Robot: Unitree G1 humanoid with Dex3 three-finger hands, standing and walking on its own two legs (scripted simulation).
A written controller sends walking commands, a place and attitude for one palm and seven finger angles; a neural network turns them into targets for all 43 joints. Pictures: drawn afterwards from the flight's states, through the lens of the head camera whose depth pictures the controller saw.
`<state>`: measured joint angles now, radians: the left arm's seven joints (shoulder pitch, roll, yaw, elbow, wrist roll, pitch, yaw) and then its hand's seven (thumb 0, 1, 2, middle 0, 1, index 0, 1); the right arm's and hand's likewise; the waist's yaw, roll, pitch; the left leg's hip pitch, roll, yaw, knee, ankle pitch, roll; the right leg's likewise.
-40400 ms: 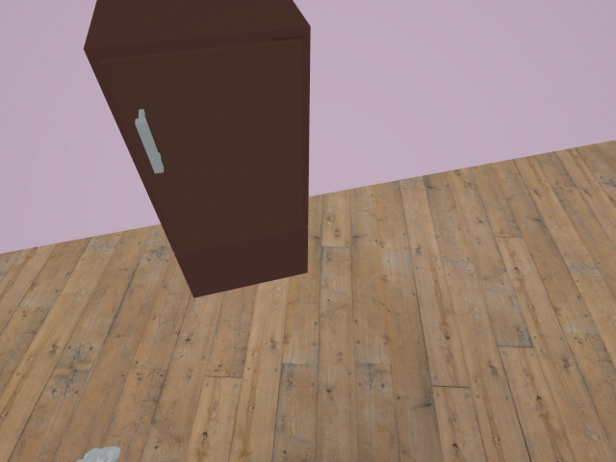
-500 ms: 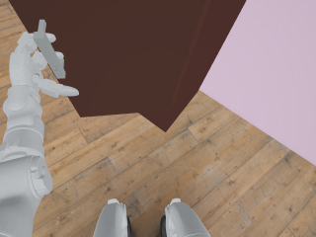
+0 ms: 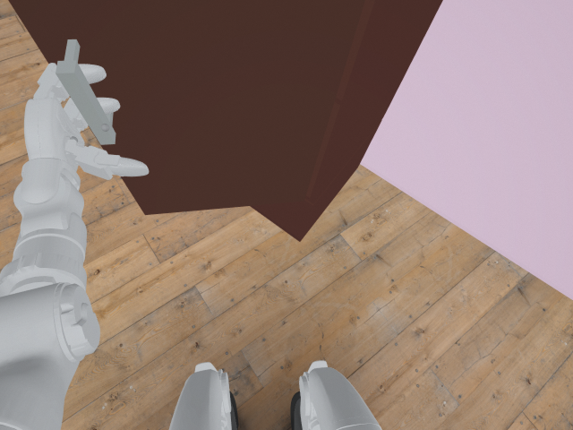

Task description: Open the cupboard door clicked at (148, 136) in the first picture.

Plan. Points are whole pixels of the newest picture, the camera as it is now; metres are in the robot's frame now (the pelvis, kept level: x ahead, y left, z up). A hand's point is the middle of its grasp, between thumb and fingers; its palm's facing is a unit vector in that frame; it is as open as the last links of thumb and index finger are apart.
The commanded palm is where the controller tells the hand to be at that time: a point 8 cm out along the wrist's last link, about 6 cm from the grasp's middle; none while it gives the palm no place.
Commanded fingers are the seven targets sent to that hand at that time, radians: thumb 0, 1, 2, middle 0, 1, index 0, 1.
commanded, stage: slide the fingers in behind the handle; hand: left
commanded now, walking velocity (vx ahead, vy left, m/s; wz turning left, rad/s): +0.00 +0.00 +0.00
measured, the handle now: (91, 96) +0.56 +0.23 +0.06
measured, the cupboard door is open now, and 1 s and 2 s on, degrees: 45 44 84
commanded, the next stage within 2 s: close the thumb around the handle in 0.04 s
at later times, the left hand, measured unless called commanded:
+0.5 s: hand (104, 126) +0.51 +0.21 +0.06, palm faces +0.08 -1.00 +0.00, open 10.3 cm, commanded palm +0.49 +0.24 +0.06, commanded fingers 0.00 0.56 0.76 -0.38 -1.31 -0.38 -1.31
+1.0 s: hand (112, 122) +0.52 +0.20 +0.06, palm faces +0.08 -1.00 -0.01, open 5.3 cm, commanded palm +0.49 +0.23 +0.06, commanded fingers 0.00 0.90 0.90 -0.40 -1.35 -0.40 -1.35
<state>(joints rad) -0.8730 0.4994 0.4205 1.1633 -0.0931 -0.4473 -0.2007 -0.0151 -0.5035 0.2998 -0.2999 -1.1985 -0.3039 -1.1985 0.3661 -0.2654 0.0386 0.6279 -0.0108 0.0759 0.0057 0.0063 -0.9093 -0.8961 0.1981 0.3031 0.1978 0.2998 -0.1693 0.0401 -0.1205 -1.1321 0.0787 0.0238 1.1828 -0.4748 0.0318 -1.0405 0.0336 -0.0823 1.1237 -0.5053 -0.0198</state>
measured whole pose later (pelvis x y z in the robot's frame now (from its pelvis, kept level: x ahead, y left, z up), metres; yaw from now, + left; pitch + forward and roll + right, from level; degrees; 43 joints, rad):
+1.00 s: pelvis +0.00 +0.01 +0.00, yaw +0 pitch +25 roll -4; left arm -0.90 0.49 0.41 1.17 -0.08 -0.45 -0.18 0.00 0.78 0.85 -0.39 -1.35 -0.39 -1.35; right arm 0.36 -0.26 0.04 0.63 -0.02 0.08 0.01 0.01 -0.91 -0.90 0.20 0.30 0.20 0.30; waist -0.18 0.04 -0.12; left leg -1.14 0.07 0.03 1.19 -0.48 0.04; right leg -1.05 0.03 -0.08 1.13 -0.51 -0.01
